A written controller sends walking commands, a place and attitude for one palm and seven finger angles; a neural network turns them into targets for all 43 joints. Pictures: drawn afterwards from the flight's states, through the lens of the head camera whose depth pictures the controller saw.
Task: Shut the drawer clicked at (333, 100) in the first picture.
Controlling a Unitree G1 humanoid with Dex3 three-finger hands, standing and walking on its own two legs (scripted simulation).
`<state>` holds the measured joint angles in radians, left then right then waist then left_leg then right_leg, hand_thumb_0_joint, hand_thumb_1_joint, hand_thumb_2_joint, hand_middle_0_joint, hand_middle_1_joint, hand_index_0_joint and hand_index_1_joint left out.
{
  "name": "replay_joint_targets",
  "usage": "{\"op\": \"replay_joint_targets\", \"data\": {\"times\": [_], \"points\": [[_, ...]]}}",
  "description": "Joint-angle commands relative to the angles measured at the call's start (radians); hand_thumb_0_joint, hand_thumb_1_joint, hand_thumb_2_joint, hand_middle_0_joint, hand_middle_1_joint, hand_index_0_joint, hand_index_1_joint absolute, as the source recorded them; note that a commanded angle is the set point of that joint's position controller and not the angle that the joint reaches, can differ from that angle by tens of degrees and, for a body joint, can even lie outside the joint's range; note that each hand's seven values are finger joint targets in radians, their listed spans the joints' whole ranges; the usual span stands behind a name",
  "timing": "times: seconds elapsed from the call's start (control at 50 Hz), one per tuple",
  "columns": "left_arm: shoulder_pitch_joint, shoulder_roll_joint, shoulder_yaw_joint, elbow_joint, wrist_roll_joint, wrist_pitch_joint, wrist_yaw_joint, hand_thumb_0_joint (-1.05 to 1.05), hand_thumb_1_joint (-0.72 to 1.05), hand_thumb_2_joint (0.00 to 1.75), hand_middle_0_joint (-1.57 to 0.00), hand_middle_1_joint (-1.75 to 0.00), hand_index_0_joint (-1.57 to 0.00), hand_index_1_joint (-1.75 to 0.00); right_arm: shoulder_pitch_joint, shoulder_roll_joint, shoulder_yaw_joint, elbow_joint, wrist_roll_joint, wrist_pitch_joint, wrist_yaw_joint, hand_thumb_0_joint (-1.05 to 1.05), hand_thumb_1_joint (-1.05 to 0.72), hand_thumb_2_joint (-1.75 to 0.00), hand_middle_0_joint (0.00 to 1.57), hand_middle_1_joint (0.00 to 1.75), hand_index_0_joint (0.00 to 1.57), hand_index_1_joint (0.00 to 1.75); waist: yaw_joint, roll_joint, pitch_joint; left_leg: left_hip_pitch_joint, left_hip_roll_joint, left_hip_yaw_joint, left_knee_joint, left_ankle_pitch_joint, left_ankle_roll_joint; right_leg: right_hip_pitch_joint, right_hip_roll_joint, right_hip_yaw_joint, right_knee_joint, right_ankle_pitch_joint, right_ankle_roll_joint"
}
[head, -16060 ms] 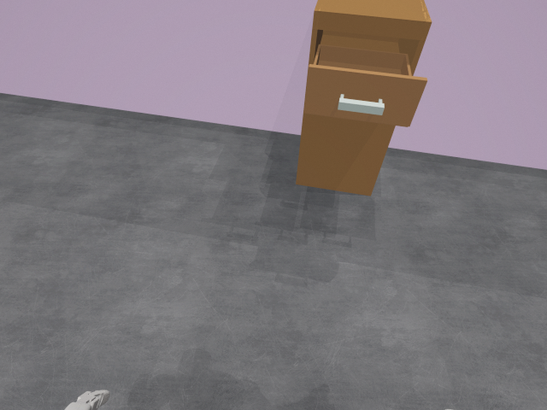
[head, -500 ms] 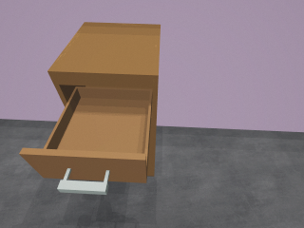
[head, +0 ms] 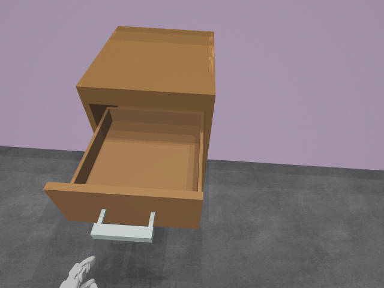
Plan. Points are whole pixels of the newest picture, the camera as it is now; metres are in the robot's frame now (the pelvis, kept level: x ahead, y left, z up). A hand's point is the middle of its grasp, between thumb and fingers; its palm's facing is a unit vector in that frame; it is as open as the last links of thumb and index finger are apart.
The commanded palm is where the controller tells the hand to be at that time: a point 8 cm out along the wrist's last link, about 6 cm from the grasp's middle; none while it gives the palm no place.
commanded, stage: raise the hand and make a fist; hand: left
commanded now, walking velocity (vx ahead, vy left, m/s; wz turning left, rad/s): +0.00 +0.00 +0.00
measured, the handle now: (125, 223) +0.27 +0.18 -0.06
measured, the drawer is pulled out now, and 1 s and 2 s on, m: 0.30 0.30 0.30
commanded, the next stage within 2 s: bring the fist close to the handle in 1.78 s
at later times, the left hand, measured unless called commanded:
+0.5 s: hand out of the picture +0.12 +0.13 -0.04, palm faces +0.02 -1.00 -0.06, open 5.0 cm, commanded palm +0.08 +0.20 -0.02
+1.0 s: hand out of the picture +0.12 +0.15 +0.01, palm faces +0.05 -1.00 -0.05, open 3.1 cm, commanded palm +0.07 +0.20 +0.01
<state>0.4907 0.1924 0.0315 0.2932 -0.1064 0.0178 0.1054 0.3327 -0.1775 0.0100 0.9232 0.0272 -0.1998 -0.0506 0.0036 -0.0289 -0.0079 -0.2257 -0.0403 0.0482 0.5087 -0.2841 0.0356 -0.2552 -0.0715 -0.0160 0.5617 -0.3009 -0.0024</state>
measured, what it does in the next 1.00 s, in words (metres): lowers itself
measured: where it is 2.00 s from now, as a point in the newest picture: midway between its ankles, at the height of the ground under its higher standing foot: outside the picture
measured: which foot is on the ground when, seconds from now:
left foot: down 0.00-1.00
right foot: down 0.00-1.00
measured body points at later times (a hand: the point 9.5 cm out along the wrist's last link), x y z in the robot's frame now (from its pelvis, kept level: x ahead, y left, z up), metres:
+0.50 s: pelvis -0.04 -0.04 -0.09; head +0.01 -0.04 +0.36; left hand +0.11 +0.19 -0.03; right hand +0.20 -0.24 -0.14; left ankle -0.01 +0.09 -0.73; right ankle -0.01 -0.15 -0.73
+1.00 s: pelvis -0.02 -0.04 -0.07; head +0.01 -0.04 +0.38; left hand +0.11 +0.20 +0.01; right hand +0.17 -0.28 -0.12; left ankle -0.01 +0.09 -0.73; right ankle -0.01 -0.15 -0.73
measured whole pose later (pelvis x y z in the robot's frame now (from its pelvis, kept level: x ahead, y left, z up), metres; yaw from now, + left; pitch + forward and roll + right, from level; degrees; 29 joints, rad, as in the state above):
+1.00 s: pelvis -0.02 -0.04 -0.07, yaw +2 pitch +11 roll -1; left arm 0.74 0.21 0.16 -0.24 -0.30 -0.40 -0.29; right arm 0.24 -0.22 -0.06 0.54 0.06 -0.25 -0.07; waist 0.00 0.03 -0.15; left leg -0.75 0.03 -0.04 1.06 -0.50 -0.02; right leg -0.72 -0.01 -0.09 1.03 -0.50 -0.02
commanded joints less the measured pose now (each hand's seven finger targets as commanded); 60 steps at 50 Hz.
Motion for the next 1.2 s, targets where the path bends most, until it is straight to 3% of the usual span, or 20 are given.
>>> {"op": "replay_joint_targets", "data": {"times": [0.0, 0.02, 0.06, 0.08, 0.1, 0.14, 0.16, 0.22, 0.28, 0.32, 0.36, 0.42, 0.46, 0.6, 0.68, 0.76, 0.82, 0.94, 1.08, 1.18], "points": [[-0.056, -0.047, -0.025, -0.348, -0.036, -0.180, -0.031, 0.00, 0.90, 0.90, -0.34, -0.45, -0.34, -0.45, -0.154, -0.183, -0.071, -0.269, -0.012, -0.147, -0.002, 0.00, -0.90, -0.90, 0.20, 0.30, 0.20, 0.30, -0.045, -0.010, 0.045, -0.141, 0.065, -0.107, 0.005, 0.105, -0.050, -0.190, 0.064, -0.113, -0.010, 0.012, -0.014], [0.109, -0.058, 0.005, -0.260, -0.042, -0.225, -0.061, 0.00, 0.90, 0.90, -0.36, -0.47, -0.36, -0.47, -0.169, -0.182, -0.078, -0.302, -0.014, -0.146, 0.009, 0.00, -0.90, -0.90, 0.20, 0.30, 0.20, 0.30, -0.010, -0.073, 0.046, -0.205, 0.058, -0.097, 0.037, 0.078, -0.049, -0.200, 0.071, -0.123, 0.008, -0.006, -0.020], [0.230, -0.089, 0.005, -0.201, -0.059, -0.335, -0.139, 0.00, 0.90, 0.90, -0.40, -0.52, -0.40, -0.52, -0.190, -0.179, -0.085, -0.368, -0.021, -0.140, 0.030, 0.00, -0.90, -0.90, 0.20, 0.30, 0.20, 0.30, 0.028, -0.232, -0.024, -0.323, 0.051, -0.085, 0.133, 0.030, -0.051, -0.281, 0.086, -0.136, 0.125, -0.056, -0.021], [0.174, -0.082, -0.003, -0.312, -0.070, -0.394, -0.164, 0.00, 0.90, 0.90, -0.42, -0.54, -0.42, -0.54, -0.203, -0.185, -0.087, -0.413, -0.024, -0.147, 0.036, 0.00, -0.90, -0.90, 0.20, 0.30, 0.20, 0.30, 0.032, -0.206, -0.100, -0.340, 0.049, -0.079, 0.167, 0.008, -0.046, -0.295, 0.082, -0.123, 0.170, -0.080, -0.022], [0.151, -0.078, -0.010, -0.414, -0.076, -0.445, -0.180, 0.00, 0.90, 0.90, -0.44, -0.56, -0.44, -0.56, -0.213, -0.181, -0.092, -0.446, -0.030, -0.157, 0.038, 0.00, -0.90, -0.90, 0.20, 0.30, 0.20, 0.30, 0.042, -0.116, -0.174, -0.323, 0.052, -0.068, 0.198, 0.017, -0.044, -0.301, 0.081, -0.109, 0.209, -0.080, -0.025], [0.134, -0.015, 0.019, -0.583, -0.069, -0.523, -0.186, 0.00, 0.90, 0.90, -0.48, -0.60, -0.48, -0.60, -0.204, -0.166, -0.089, -0.475, -0.033, -0.170, 0.054, 0.00, -0.90, -0.90, 0.20, 0.30, 0.20, 0.30, 0.056, 0.192, -0.253, -0.290, 0.049, -0.064, 0.236, 0.038, -0.061, -0.340, 0.079, -0.089, 0.271, -0.078, -0.041], [0.120, -0.019, 0.002, -0.622, -0.067, -0.552, -0.188, 0.00, 0.90, 0.90, -0.50, -0.62, -0.50, -0.62, -0.198, -0.159, -0.083, -0.480, -0.036, -0.174, 0.058, 0.00, -0.90, -0.90, 0.20, 0.30, 0.20, 0.30, 0.040, 0.222, -0.252, -0.300, 0.051, -0.069, 0.265, 0.052, -0.060, -0.376, 0.080, -0.089, 0.297, -0.069, -0.044], [0.071, 0.014, 0.012, -0.647, -0.046, -0.639, -0.206, 0.00, 0.90, 0.90, -0.56, -0.69, -0.56, -0.69, -0.176, -0.159, -0.087, -0.469, -0.038, -0.167, 0.062, 0.00, -0.90, -0.90, 0.20, 0.30, 0.20, 0.30, -0.015, 0.164, -0.202, -0.396, 0.063, -0.093, 0.364, 0.016, -0.044, -0.511, 0.085, -0.084, 0.361, -0.085, -0.043], [0.069, 0.051, 0.024, -0.585, -0.024, -0.721, -0.281, 0.00, 0.90, 0.90, -0.62, -0.75, -0.62, -0.75, -0.205, -0.162, -0.093, -0.485, -0.032, -0.155, 0.061, 0.00, -0.90, -0.90, 0.20, 0.30, 0.20, 0.30, -0.034, 0.073, -0.149, -0.553, 0.058, -0.098, 0.455, -0.123, -0.029, -0.619, 0.085, -0.063, 0.409, -0.173, -0.044], [0.143, 0.091, 0.075, -0.565, -0.034, -0.700, -0.326, 0.00, 0.90, 0.90, -0.66, -0.80, -0.66, -0.80, -0.214, -0.163, -0.099, -0.516, -0.017, -0.137, 0.055, 0.00, -0.90, -0.90, 0.20, 0.30, 0.20, 0.30, -0.004, 0.077, -0.191, -0.588, 0.050, -0.085, 0.472, -0.161, -0.021, -0.589, 0.081, -0.033, 0.404, -0.202, -0.046], [0.200, 0.090, 0.102, -0.618, -0.085, -0.618, -0.359, 0.00, 0.90, 0.90, -0.70, -0.84, -0.70, -0.84, -0.227, -0.159, -0.097, -0.575, 0.001, -0.114, 0.043, 0.00, -0.90, -0.90, 0.20, 0.30, 0.20, 0.30, 0.028, 0.078, -0.280, -0.570, 0.037, -0.070, 0.459, -0.151, -0.016, -0.489, 0.075, -0.017, 0.379, -0.188, -0.040], [0.215, 0.128, 0.198, -0.684, -0.160, -0.485, -0.367, 0.00, 0.90, 0.90, -0.76, -0.91, -0.76, -0.91, -0.228, -0.140, -0.094, -0.599, 0.023, -0.070, 0.007, 0.00, -0.90, -0.90, 0.20, 0.30, 0.20, 0.30, 0.040, 0.047, -0.362, -0.551, 0.027, -0.054, 0.475, -0.090, -0.012, -0.372, 0.074, 0.017, 0.330, -0.145, -0.023], [0.163, 0.127, 0.212, -0.737, -0.190, -0.449, -0.363, 0.00, 0.90, 0.90, -0.80, -0.95, -0.80, -0.95, -0.221, -0.125, -0.086, -0.601, 0.028, -0.055, -0.012, 0.00, -0.90, -0.90, 0.20, 0.30, 0.20, 0.30, 0.024, 0.023, -0.347, -0.566, 0.030, -0.052, 0.492, -0.075, -0.011, -0.350, 0.065, 0.043, 0.301, -0.153, -0.013], [0.156, 0.112, 0.174, -0.631, -0.191, -0.481, -0.414, 0.00, 0.90, 0.90, -0.94, -1.10, -0.94, -1.10, -0.203, -0.125, -0.076, -0.543, 0.021, -0.090, -0.025, 0.00, -0.90, -0.90, 0.20, 0.30, 0.20, 0.30, -0.028, -0.014, -0.220, -0.619, 0.040, -0.074, 0.519, -0.092, -0.011, -0.408, 0.043, 0.083, 0.255, -0.171, 0.010], [0.219, 0.163, 0.234, -0.616, -0.208, -0.460, -0.451, 0.00, 0.90, 0.90, -1.02, -1.19, -1.02, -1.19, -0.204, -0.131, -0.083, -0.555, 0.032, -0.104, -0.032, 0.00, -0.90, -0.90, 0.20, 0.30, 0.20, 0.30, 0.002, -0.034, -0.255, -0.596, 0.032, -0.070, 0.496, -0.076, -0.010, -0.347, 0.026, 0.109, 0.228, -0.164, 0.016], [0.270, 0.181, 0.292, -0.684, -0.224, -0.462, -0.416, 0.00, 0.90, 0.90, -1.10, -1.27, -1.10, -1.27, -0.200, -0.117, -0.091, -0.557, 0.033, -0.106, -0.034, 0.00, -0.90, -0.90, 0.20, 0.30, 0.20, 0.30, 0.036, 0.009, -0.291, -0.547, 0.031, -0.063, 0.463, -0.020, -0.012, -0.300, 0.032, 0.080, 0.246, -0.082, 0.009], [0.299, 0.142, 0.260, -0.707, -0.222, -0.478, -0.384, 0.00, 0.90, 0.90, -1.16, -1.34, -1.16, -1.34, -0.209, -0.114, -0.091, -0.551, 0.030, -0.107, -0.030, 0.00, -0.90, -0.90, 0.20, 0.30, 0.20, 0.30, 0.035, 0.035, -0.255, -0.519, 0.032, -0.064, 0.442, 0.003, -0.011, -0.310, 0.045, 0.045, 0.257, -0.031, 0.001], [0.310, 0.092, 0.147, -0.711, -0.191, -0.479, -0.395, 0.00, 0.90, 0.90, -1.28, -1.47, -1.28, -1.47, -0.190, -0.131, -0.091, -0.565, 0.032, -0.117, -0.017, 0.00, -0.90, -0.90, 0.20, 0.30, 0.20, 0.30, -0.006, 0.036, -0.194, -0.479, 0.035, -0.068, 0.417, -0.016, -0.005, -0.368, 0.059, 0.012, 0.248, -0.052, -0.003], [0.373, 0.100, 0.129, -0.872, -0.163, -0.454, -0.363, 0.00, 0.90, 0.90, -1.40, -1.60, -1.40, -1.60, -0.194, -0.125, -0.084, -0.608, 0.029, -0.109, 0.001, 0.00, -0.90, -0.90, 0.20, 0.30, 0.20, 0.30, 0.023, 0.095, -0.254, -0.401, 0.041, -0.075, 0.370, 0.038, -0.004, -0.348, 0.079, -0.060, 0.296, 0.001, -0.018], [0.418, 0.057, 0.069, -0.915, -0.141, -0.424, -0.323, 0.00, 0.90, 0.90, -1.40, -1.60, -1.40, -1.60, -0.206, -0.118, -0.071, -0.631, 0.027, -0.091, 0.017, 0.00, -0.90, -0.90, 0.20, 0.30, 0.20, 0.30, 0.017, 0.094, -0.192, -0.403, 0.049, -0.086, 0.350, 0.012, -0.010, -0.381, 0.086, -0.091, 0.303, -0.030, -0.018]]}}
